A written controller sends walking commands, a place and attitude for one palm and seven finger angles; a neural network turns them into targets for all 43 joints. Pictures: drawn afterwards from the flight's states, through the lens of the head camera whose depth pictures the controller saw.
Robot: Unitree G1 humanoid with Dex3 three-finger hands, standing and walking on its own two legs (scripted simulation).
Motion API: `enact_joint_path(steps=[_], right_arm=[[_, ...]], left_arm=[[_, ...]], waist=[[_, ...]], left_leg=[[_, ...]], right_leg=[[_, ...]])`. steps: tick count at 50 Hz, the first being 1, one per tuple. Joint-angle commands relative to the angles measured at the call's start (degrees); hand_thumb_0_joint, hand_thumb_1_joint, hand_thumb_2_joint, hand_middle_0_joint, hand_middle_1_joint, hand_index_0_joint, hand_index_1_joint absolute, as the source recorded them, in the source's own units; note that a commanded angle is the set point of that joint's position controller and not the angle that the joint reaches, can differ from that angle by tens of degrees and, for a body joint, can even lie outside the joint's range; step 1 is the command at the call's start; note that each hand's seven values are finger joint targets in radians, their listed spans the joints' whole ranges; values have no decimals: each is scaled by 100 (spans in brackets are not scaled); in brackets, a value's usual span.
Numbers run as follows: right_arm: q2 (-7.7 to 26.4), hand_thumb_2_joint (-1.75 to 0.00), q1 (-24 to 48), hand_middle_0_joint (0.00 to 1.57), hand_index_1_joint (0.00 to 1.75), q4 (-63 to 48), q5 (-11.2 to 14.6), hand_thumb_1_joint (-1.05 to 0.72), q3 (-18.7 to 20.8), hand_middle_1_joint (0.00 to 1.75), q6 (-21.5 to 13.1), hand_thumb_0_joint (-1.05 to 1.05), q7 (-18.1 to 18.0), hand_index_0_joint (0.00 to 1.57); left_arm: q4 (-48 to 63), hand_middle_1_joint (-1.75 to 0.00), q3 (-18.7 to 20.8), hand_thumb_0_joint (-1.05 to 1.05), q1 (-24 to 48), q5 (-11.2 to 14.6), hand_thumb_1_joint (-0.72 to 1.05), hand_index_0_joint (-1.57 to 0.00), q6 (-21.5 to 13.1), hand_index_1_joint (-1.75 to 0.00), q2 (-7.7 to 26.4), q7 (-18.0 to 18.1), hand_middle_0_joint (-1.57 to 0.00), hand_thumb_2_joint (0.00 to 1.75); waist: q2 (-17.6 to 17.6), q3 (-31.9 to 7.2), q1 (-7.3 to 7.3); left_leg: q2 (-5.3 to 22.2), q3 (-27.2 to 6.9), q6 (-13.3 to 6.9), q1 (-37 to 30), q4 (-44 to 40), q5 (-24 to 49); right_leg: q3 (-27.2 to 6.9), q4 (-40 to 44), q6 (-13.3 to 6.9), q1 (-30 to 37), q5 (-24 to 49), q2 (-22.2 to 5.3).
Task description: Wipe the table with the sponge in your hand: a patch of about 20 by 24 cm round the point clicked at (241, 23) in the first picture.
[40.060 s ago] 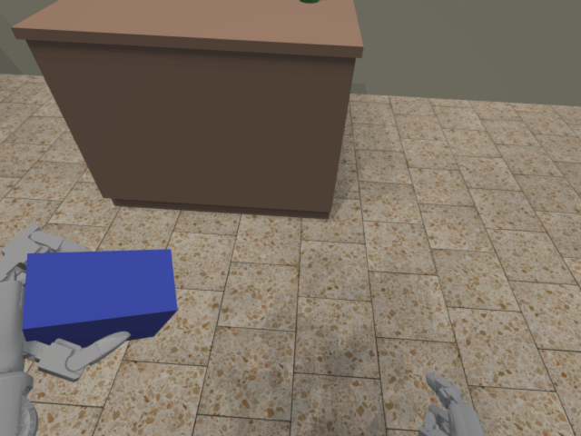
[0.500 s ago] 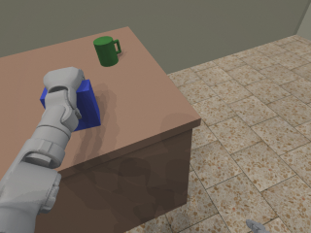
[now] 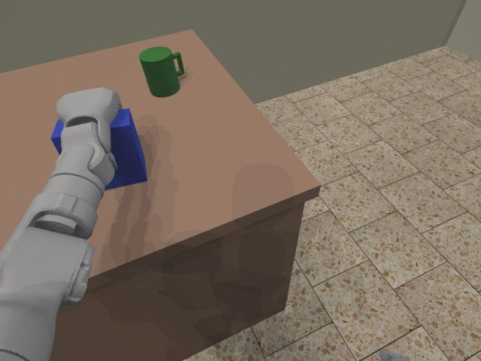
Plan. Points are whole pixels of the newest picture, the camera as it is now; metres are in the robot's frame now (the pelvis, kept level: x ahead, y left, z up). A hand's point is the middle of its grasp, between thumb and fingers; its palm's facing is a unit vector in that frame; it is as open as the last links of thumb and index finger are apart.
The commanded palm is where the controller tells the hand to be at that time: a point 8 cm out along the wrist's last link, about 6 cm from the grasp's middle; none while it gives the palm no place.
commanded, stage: wipe back along the third lane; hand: left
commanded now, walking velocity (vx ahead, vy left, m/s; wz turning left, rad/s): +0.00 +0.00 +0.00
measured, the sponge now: (108, 160) +0.44 +0.26 +0.10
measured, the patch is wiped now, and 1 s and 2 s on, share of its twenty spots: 0.85 0.85 0.85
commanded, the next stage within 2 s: slide back across to the middle lane in 1.62 s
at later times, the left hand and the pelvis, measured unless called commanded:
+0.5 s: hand (100, 144) +0.43 +0.25 +0.15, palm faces +0.07 -0.03 -1.00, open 10.7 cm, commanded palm +0.39 +0.23 +0.18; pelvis +0.03 +0.04 +0.00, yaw +1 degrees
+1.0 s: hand (109, 166) +0.38 +0.21 +0.16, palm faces +0.17 -0.10 -0.98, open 10.7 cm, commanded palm +0.33 +0.20 +0.18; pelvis +0.03 +0.03 +0.00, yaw +1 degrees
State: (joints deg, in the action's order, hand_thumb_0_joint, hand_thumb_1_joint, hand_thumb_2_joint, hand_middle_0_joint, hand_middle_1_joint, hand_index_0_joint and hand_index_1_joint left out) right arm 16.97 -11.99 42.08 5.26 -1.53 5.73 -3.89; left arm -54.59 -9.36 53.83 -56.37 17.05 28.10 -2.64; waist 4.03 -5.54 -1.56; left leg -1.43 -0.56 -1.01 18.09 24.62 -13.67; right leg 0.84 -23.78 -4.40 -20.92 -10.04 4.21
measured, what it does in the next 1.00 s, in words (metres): stands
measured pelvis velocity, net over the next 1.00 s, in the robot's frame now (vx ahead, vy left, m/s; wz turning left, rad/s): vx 0.03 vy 0.03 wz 0.01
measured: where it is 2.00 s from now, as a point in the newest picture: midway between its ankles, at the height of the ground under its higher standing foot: outside the picture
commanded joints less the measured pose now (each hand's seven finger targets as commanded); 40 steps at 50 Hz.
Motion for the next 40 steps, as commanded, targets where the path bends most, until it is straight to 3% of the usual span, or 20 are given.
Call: enact_joint_path(steps=[1, 2, 4, 5, 6, 7, 11, 12, 14, 15, 18, 21, 25, 27, 30, 32, 34, 37, 39, 40], right_arm=[[697, -90, 225, 20, 30, -677, -33, -90, 264, 30, -177, 0, -36, 20], [670, -90, 308, 20, 30, -758, -39, -90, 269, 30, -176, 0, -29, 20], [672, -90, 370, 20, 30, -800, -35, -90, 283, 30, -144, 0, 10, 20], [681, -90, 439, 20, 30, -808, -19, -90, 270, 30, -121, 0, 23, 20], [654, -90, 551, 20, 30, -853, 0, -90, 253, 30, -117, 0, 41, 20], [631, -90, 646, 20, 30, -887, 11, -90, 262, 30, -126, 0, 60, 20], [645, -90, 907, 20, 30, -884, 35, -90, 234, 30, -80, 0, 119, 20], [610, -90, 1053, 20, 30, -953, 42, -90, 222, 30, -85, 0, 133, 20], [620, -90, 1137, 20, 30, -948, 32, -90, 227, 30, -30, 0, 197, 20], [590, -90, 1248, 20, 30, -1020, 38, -90, 204, 30, -9, 0, 220, 20], [585, -90, 1451, 20, 30, -1031, 44, -90, 161, 30, 62, 0, 237, 20], [553, -90, 1565, 20, 30, -1110, 27, -90, 130, 30, 119, 0, 267, 20], [499, -90, 1698, 20, 30, -1218, 21, -90, 74, 30, 201, 0, 330, 20], [424, -90, 1833, 20, 30, -1365, 17, -90, 52, 30, 222, 0, 375, 20], [427, -90, 1849, 20, 30, -1388, 11, -90, 36, 30, 253, 0, 451, 20], [350, -90, 2020, 20, 30, -1508, 22, -90, 35, 30, 269, 0, 535, 20], [389, -90, 2029, 20, 30, -1494, 14, -90, 29, 30, 278, 0, 603, 20], [333, -90, 2230, 20, 30, -1597, 30, -90, 12, 30, 302, 0, 658, 20], [374, -90, 2214, 20, 30, -1530, 23, -90, -8, 30, 330, 0, 643, 20], [359, -90, 2242, 20, 30, -1535, 17, -90, -13, 30, 339, 0, 638, 20]], left_arm=[[505, -160, 64, 0, 1439, -50, 10, -120, 11, -160, 884, 131, -120, 130], [720, -160, 110, 0, 1279, 11, 10, -120, -32, -160, 805, 122, -120, 130], [908, -160, 10, 0, 856, 78, 10, -120, 9, -160, 547, 164, -120, 130], [1017, -160, 110, 0, 667, 111, 10, -120, 63, -160, 616, 197, -120, 130], [1233, -160, -128, 0, 742, 159, 10, -120, 122, -160, 325, 215, -120, 130], [1420, -160, -65, 0, 612, 225, 10, -120, 178, -160, 256, 233, -120, 130], [1804, -160, -188, 0, 400, 298, 10, -120, 690, -160, 100, 330, -120, 130], [2028, -160, -252, 0, 377, 348, 10, -120, 787, -160, -55, 317, -120, 130], [2190, -160, -318, 0, 58, 347, 10, -120, 1067, -160, -181, 318, -120, 130], [2381, -160, -543, 0, 92, 388, 10, -120, 1210, -160, -443, 283, -120, 130], [2471, -160, -577, 0, 117, 422, 10, -120, 1576, -160, -474, 182, -120, 130], [2734, -160, -712, 0, 146, 367, 10, -120, 1812, -160, -570, 48, -120, 130], [3041, -160, -848, 0, -13, 306, 10, -120, 1894, -160, -706, -123, -120, 130], [3423, -160, -983, 0, -40, 339, 10, -120, 1864, -160, -940, -202, -120, 130], [3626, -160, -954, 0, -613, 282, 10, -120, 1878, -160, -889, -202, -120, 130], [4107, -160, -1251, 0, -631, 353, 10, -120, 1898, -160, -1316, -258, -120, 130], [4236, -160, -1115, 0, -1068, 324, 10, -120, 1976, -160, -1107, -222, -120, 130], [4786, -160, -1155, 0, -1216, 415, 10, -120, 2093, -160, -1234, -230, -120, 130], [4818, -160, -1016, 0, -1404, 382, 10, -120, 2168, -160, -968, -188, -120, 130], [4949, -160, -1153, 0, -1351, 365, 10, -120, 2190, -160, -1094, -195, -120, 130]], waist=[[-665, -1429, 48], [-657, -1587, 138], [-769, -1467, 168], [-831, -1370, 217], [-757, -1256, 182], [-745, -1293, 245], [-813, -1175, 254], [-672, -1255, 310], [-724, -1296, 336], [-656, -1270, 314], [-802, -1140, 300], [-845, -1318, 307], [-701, -1273, 327], [-571, -1394, 363], [-630, -1325, 429], [-612, -1346, 417], [-612, -1316, 510], [-755, -1325, 530], [-794, -1211, 549], [-763, -1242, 526]], left_leg=[[-53, 130, -227, -21, -227, 825], [-54, 89, -227, -100, -257, 1009], [-39, 120, -238, -186, -230, 1114], [-25, 94, -233, -178, -262, 1107], [-31, 100, -227, -218, -282, 1100], [-15, 39, -225, -288, -311, 1246], [-1, 31, -199, -464, -342, 1221], [6, -6, -183, -543, -344, 1427], [27, -20, -154, -713, -278, 1687], [19, -11, -153, -752, -276, 1719], [74, -88, -133, -835, -280, 1740], [57, -78, -125, -935, -200, 1936], [98, -138, -68, -1068, -99, 2304], [111, -165, -65, -1124, -49, 2570], [124, -171, 7, -1152, 52, 2890], [160, -220, 6, -1193, 99, 3156], [154, -222, 33, -1209, 151, 3218], [171, -208, 13, -1109, 142, 3191], [146, -159, 8, -1074, 131, 2916], [120, -124, -3, -1076, 146, 2850]], right_leg=[[-331, 330, 222, 1377, 1079, -418], [-281, 290, 186, 1470, 1252, -413], [-238, 275, 197, 1463, 1386, -393], [-228, 291, 189, 1451, 1336, -381], [-205, 299, 185, 1369, 1316, -383], [-145, 276, 151, 1334, 1333, -366], [-87, 285, 155, 1266, 1124, -329], [-42, 232, 112, 1270, 1247, -324], [17, 149, 102, 1294, 1442, -300], [34, 147, 98, 1288, 1484, -300], [110, 93, 79, 1185, 1363, -286], [113, 12, 64, 1302, 1586, -296], [156, -125, 24, 1234, 1750, -288], [165, -189, 0, 1285, 1843, -296], [169, -281, 3, 1314, 2028, -278], [193, -311, -9, 1287, 2088, -276], [202, -364, -12, 1321, 2129, -253], [198, -385, -15, 1457, 2214, -260], [175, -389, -11, 1456, 2156, -255], [154, -394, -14, 1477, 2195, -259]])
